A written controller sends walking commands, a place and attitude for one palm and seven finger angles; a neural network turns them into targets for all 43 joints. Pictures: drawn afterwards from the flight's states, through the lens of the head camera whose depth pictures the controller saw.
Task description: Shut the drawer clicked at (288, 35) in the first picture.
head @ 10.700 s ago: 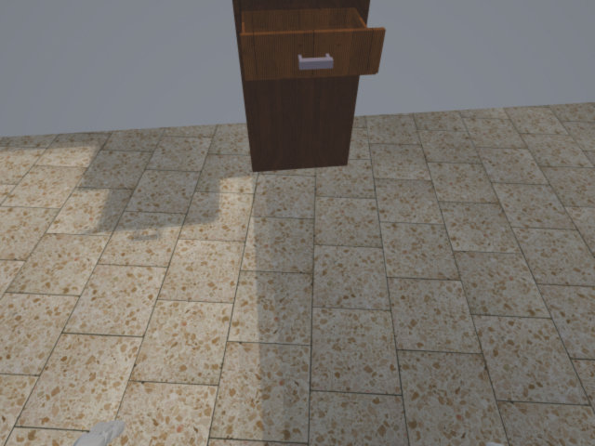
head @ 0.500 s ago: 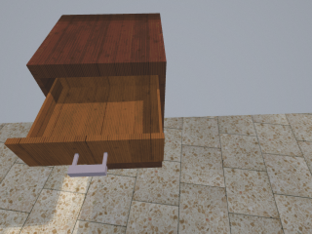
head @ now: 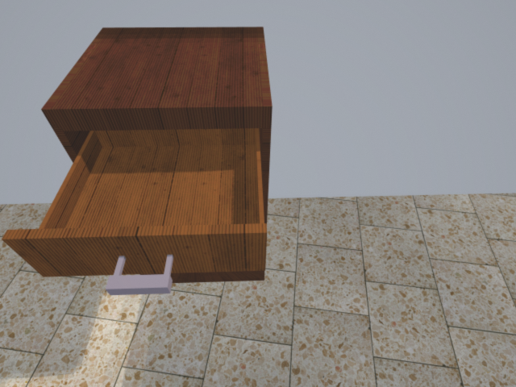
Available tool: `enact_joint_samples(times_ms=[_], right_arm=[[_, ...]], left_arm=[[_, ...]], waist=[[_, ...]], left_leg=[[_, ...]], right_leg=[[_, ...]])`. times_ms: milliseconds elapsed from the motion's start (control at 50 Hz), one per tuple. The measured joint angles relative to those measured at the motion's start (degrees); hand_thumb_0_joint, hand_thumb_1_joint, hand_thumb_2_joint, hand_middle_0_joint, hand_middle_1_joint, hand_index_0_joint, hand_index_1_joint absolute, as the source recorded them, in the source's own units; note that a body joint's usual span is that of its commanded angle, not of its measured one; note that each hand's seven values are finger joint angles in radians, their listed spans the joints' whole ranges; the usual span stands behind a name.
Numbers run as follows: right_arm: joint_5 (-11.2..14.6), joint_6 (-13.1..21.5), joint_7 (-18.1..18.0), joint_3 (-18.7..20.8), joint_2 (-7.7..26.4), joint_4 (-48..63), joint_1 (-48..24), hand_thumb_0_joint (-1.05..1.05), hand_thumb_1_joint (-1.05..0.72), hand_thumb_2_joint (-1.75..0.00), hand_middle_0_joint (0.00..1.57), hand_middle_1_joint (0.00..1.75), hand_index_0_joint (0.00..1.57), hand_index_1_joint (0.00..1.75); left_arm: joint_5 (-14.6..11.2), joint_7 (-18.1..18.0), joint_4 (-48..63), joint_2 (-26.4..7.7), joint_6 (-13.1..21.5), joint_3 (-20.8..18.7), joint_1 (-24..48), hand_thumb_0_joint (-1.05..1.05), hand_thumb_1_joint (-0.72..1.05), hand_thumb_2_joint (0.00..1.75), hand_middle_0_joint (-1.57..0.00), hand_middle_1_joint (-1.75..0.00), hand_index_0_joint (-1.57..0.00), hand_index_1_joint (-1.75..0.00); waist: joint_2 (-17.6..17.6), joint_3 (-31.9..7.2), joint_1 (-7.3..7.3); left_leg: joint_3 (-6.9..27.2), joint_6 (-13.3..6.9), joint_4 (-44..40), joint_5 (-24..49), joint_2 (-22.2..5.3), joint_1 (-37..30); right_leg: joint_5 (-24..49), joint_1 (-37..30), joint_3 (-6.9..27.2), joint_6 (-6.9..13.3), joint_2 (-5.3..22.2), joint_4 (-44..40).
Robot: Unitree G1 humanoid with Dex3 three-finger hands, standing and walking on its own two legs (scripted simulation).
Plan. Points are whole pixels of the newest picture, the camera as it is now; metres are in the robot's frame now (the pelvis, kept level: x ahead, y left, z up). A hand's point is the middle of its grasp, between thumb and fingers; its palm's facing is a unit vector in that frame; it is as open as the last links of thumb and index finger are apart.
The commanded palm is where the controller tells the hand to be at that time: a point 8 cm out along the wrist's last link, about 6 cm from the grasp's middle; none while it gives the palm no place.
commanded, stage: look again from close up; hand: left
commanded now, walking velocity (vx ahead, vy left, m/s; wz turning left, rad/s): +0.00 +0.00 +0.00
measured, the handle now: (142, 272) +0.31 +0.24 -0.05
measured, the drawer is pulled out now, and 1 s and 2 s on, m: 0.29 0.29 0.29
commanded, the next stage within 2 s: raise the hand and make a fist in 0.04 s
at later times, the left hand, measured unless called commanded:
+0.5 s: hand (171, 371) +0.15 +0.14 -0.02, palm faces +0.08 -1.00 +0.04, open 6.3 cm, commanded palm +0.09 +0.21 -0.04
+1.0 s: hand (153, 364) +0.16 +0.16 -0.01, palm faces +0.13 -0.99 -0.04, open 3.8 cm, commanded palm +0.10 +0.22 +0.00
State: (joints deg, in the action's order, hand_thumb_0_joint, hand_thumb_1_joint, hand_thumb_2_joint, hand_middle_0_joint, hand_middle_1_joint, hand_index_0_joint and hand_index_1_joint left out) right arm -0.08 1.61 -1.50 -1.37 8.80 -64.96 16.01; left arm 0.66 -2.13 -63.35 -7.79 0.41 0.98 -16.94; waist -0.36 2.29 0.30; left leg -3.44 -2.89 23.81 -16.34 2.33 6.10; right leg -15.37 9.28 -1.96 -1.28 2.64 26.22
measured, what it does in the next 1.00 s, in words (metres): lowers itself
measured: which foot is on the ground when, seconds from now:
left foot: down 0.00-1.00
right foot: down 0.00-1.00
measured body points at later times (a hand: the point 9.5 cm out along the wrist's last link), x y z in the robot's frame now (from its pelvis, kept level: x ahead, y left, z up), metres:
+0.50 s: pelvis -0.05 -0.03 -0.05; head -0.02 -0.02 +0.40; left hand +0.14 +0.19 -0.02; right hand +0.16 -0.28 -0.09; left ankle -0.04 +0.08 -0.74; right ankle -0.01 -0.13 -0.74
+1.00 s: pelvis -0.04 -0.03 -0.06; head +0.01 -0.04 +0.39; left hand +0.14 +0.21 +0.00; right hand +0.12 -0.26 -0.15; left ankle -0.04 +0.08 -0.74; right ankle -0.01 -0.13 -0.74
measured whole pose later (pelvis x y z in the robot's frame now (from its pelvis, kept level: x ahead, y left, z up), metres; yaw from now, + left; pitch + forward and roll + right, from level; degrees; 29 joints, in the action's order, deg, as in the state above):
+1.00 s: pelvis -0.04 -0.03 -0.06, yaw +1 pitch +11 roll -1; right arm 2.4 11.2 -3.2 0.2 10.5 -32.3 16.3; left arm -15.7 9.2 9.0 -10.7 14.5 -9.6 -30.8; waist -1.7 -6.2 -0.7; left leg -0.7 -0.2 57.2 -28.0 -1.3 40.5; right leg -25.6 41.5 -4.7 1.9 0.6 55.7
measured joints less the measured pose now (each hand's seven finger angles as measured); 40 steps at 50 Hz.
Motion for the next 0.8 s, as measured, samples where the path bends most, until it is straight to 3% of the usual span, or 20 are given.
enact_joint_samples(times_ms=[160,180,200,240,280,320,360,400,460,500,580,680,740,800], right_arm=[[0.11,-0.24,0.21,-0.07,-0.30,0.01,0.21,0.00,-0.91,-0.90,0.20,0.30,0.20,0.30],[0.50,0.04,-0.17,-0.28,-0.01,2.28,1.09,0.00,-0.91,-0.90,0.20,0.30,0.20,0.30],[0.84,2.15,-0.94,-0.43,0.33,4.70,2.44,0.01,-0.92,-0.90,0.20,0.30,0.20,0.30],[1.53,7.48,-1.83,0.13,1.40,7.79,4.15,0.02,-0.92,-0.90,0.20,0.30,0.20,0.30],[2.09,10.63,-1.99,0.82,3.23,11.30,4.25,0.02,-0.92,-0.90,0.20,0.30,0.20,0.30],[1.64,12.81,-1.88,1.55,5.22,14.93,2.89,0.02,-0.92,-0.90,0.20,0.30,0.20,0.30],[1.02,14.02,-1.35,2.35,6.32,18.72,0.62,0.02,-0.92,-0.90,0.20,0.30,0.20,0.30],[0.70,14.60,-0.43,3.08,6.23,22.46,-1.96,0.01,-0.91,-0.90,0.20,0.30,0.20,0.30],[0.57,14.63,1.37,4.19,5.57,28.27,-4.92,0.01,-0.91,-0.90,0.20,0.30,0.20,0.30],[0.57,14.20,1.97,4.63,5.71,32.00,-6.16,0.01,-0.91,-0.90,0.20,0.30,0.20,0.30],[0.66,13.26,1.67,5.26,6.68,37.02,-7.91,0.01,-0.90,-0.90,0.20,0.30,0.20,0.30],[0.57,13.89,-0.09,3.76,6.03,36.95,-8.77,0.01,-0.90,-0.90,0.20,0.30,0.20,0.30],[0.92,14.44,-0.70,1.46,4.88,34.93,-8.68,0.01,-0.90,-0.90,0.20,0.30,0.20,0.30],[1.71,13.77,-1.13,-0.72,3.34,33.59,-7.61,0.01,-0.90,-0.90,0.20,0.30,0.20,0.30]], left_arm=[[0.20,-0.27,-0.35,0.35,0.53,0.28,-0.42,0.01,0.91,0.90,-0.20,-0.30,-0.20,-0.30],[-1.60,-0.88,8.14,-0.03,-3.36,-0.28,-3.16,0.02,0.92,0.90,-0.20,-0.30,-0.20,-0.30],[-2.95,-1.69,18.27,-0.97,-4.94,-1.03,-6.58,0.03,0.94,0.89,-0.20,-0.30,-0.21,-0.30],[-5.01,-4.44,33.43,-2.80,-2.08,-1.33,-10.81,0.05,0.96,0.89,-0.21,-0.31,-0.22,-0.31],[-6.85,-5.83,44.22,-3.37,-0.69,-1.25,-10.92,0.05,0.96,0.89,-0.23,-0.33,-0.23,-0.33],[-7.28,-5.57,51.48,-2.78,2.84,-1.56,-8.71,0.05,0.96,0.90,-0.24,-0.35,-0.25,-0.35],[-7.78,-3.68,55.60,-1.64,8.59,-2.47,-5.92,0.04,0.95,0.90,-0.27,-0.38,-0.27,-0.38],[-9.54,0.48,57.73,-0.15,15.80,-3.55,-4.35,0.03,0.94,0.90,-0.30,-0.41,-0.30,-0.42],[-12.34,8.49,57.68,1.71,25.65,-5.83,-6.13,0.02,0.93,0.90,-0.33,-0.46,-0.35,-0.47],[-12.51,12.64,57.20,1.50,29.30,-6.45,-8.68,0.01,0.92,0.89,-0.36,-0.50,-0.39,-0.51],[-11.57,14.21,58.23,-1.11,28.91,-7.22,-14.18,0.01,0.91,0.89,-0.45,-0.59,-0.47,-0.60],[-14.27,12.18,65.15,-2.84,30.83,-9.72,-16.14,0.02,0.90,0.90,-0.56,-0.70,-0.57,-0.70],[-16.11,14.13,68.62,-2.84,32.73,-9.65,-12.46,0.03,0.90,0.90,-0.62,-0.76,-0.63,-0.77],[-16.39,18.03,68.86,-3.49,29.06,-8.10,-7.26,0.02,0.90,0.90,-0.68,-0.83,-0.69,-0.83]], waist=[[0.01,-0.04,-0.08],[0.06,0.19,-0.07],[0.49,0.28,0.43],[0.87,-1.04,0.74],[-0.11,-2.17,-0.16],[-1.52,-3.59,-1.39],[-1.89,-5.61,-2.12],[-0.84,-7.74,-2.26],[1.68,-8.96,-1.62],[3.09,-9.15,-0.85],[3.53,-8.85,1.36],[1.18,-8.89,3.47],[-0.71,-8.85,3.56],[-2.03,-8.63,2.59]], left_leg=[[0.27,0.49,0.80,0.29,-0.63,1.18],[0.31,0.58,1.74,-0.13,-0.84,1.89],[-0.01,0.58,1.93,-0.31,-0.75,2.06],[-0.24,0.70,2.51,-0.31,-0.22,3.18],[0.58,0.60,4.49,-0.64,0.17,5.09],[1.45,0.47,7.75,-1.46,0.16,8.42],[1.45,0.58,11.53,-2.55,-0.09,12.88],[0.77,0.94,15.86,-4.03,-0.65,17.96],[0.16,1.66,22.77,-6.67,-1.74,24.59],[0.49,2.00,27.51,-8.44,-2.22,28.86],[2.36,2.85,35.55,-11.26,-2.84,36.18],[5.50,3.47,41.67,-13.27,-3.22,41.69],[6.72,3.56,43.33,-13.76,-3.34,43.06],[6.76,3.57,43.04,-13.59,-3.43,43.05]], right_leg=[[0.72,0.39,-0.34,0.29,-0.57,-0.66],[0.73,0.99,-0.40,0.33,-0.74,-0.12],[0.44,1.71,-0.06,0.51,-0.66,0.90],[-0.59,3.63,0.21,0.78,-0.07,3.30],[-1.39,4.99,-0.60,0.59,0.48,5.05],[-1.84,7.34,-1.53,0.53,0.64,6.95],[-2.62,11.63,-1.57,0.74,0.57,10.24],[-3.89,17.13,-0.88,1.15,0.19,14.73],[-6.19,24.14,-0.28,2.01,-0.62,21.64],[-7.93,28.27,-0.60,2.58,-0.89,26.16],[-10.70,34.52,-2.44,3.53,-1.12,33.05],[-12.57,38.08,-5.49,4.33,-1.33,37.08],[-12.89,38.65,-6.67,4.48,-1.48,37.78],[-12.61,38.58,-6.68,4.32,-1.60,37.28]])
